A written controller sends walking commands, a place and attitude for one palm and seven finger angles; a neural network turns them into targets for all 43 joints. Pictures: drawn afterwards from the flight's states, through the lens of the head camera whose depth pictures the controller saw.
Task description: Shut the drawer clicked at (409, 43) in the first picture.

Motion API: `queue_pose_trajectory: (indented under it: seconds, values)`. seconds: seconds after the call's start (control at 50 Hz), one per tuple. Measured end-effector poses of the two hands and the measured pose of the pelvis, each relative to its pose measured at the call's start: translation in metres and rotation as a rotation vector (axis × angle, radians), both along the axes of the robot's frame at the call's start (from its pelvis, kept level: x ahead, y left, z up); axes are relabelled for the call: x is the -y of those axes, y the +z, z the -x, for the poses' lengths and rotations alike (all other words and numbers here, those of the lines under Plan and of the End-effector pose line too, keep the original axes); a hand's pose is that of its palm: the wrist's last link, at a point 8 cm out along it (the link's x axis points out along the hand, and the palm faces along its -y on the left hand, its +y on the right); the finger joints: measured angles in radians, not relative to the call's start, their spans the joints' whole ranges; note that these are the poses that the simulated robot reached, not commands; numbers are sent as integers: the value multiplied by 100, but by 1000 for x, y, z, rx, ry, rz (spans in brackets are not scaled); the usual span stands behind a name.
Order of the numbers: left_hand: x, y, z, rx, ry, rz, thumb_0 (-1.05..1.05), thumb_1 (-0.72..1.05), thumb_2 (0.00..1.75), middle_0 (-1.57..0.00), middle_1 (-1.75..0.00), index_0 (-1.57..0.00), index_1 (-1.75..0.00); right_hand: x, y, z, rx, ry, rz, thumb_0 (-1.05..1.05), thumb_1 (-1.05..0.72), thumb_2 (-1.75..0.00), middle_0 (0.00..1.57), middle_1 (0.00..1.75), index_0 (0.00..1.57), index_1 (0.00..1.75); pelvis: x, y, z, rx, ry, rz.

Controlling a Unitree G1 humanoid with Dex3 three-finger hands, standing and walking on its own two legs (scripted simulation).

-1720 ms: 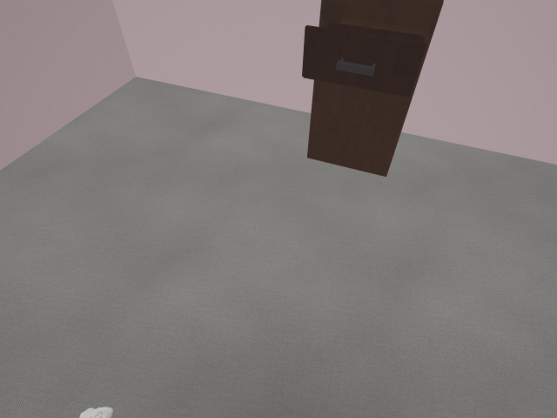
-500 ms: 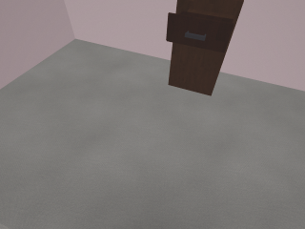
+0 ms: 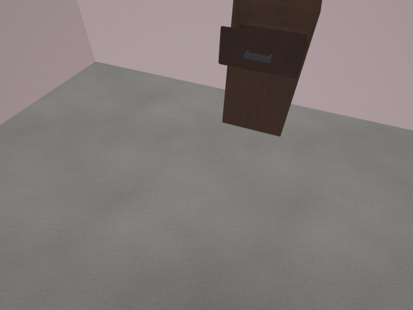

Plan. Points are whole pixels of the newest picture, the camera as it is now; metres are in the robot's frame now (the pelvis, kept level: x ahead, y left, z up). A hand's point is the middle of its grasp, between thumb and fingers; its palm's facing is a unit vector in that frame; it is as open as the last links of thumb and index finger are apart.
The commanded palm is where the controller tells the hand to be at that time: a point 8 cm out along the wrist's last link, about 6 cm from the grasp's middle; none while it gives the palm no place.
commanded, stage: walk to a spot facing it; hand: left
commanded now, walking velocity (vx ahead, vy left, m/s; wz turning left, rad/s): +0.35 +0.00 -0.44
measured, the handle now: (258, 55) +1.23 -0.16 -0.05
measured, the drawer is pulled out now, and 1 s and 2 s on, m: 0.30 0.30 0.30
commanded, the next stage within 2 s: turn to face it in 1.26 s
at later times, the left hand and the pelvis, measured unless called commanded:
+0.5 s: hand out of the picture +0.13 +0.13 -0.17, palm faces -0.11 -0.98 -0.16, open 7.4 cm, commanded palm none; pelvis +0.15 -0.04 +0.00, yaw -9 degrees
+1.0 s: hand (182, 187) +0.50 +0.11 -0.16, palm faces -0.30 -0.94 -0.19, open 7.4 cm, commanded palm none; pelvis +0.37 -0.04 +0.00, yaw -20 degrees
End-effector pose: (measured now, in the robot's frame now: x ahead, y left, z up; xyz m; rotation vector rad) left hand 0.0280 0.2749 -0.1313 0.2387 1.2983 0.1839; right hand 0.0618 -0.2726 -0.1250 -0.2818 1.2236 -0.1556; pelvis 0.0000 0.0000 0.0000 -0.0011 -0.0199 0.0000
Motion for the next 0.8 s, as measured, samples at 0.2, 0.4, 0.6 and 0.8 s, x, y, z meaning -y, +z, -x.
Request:
queue_pose_trajectory:
  seconds: [0.2,0.4,0.6,0.8]
  values:
    - [49,-19,-25,-131,-54,88,0,90,90,-20,-30,-20,-30,-19,-28,57,-143,-194,-88,0,-90,-90,20,30,20,30,15,-13,-49,-15,-98,-21]
    - [90,-10,-87,-69,-58,86,0,90,90,-20,-30,-20,-30,-1,-24,-6,-175,-234,-124,1,-90,-90,20,30,20,30,40,-4,-111,-13,-126,-14]
    - [89,-16,-134,-210,-56,119,0,90,90,-20,-30,-20,-30,-5,-7,-201,135,-179,-131,1,-90,-90,20,30,20,30,32,-5,-198,-23,-182,5]
    - [61,-32,-288,-142,-155,101,0,90,90,-20,-30,-20,-30,-20,-9,-259,154,-273,-83,0,-90,-90,20,30,20,30,19,-12,-293,9,-268,-5]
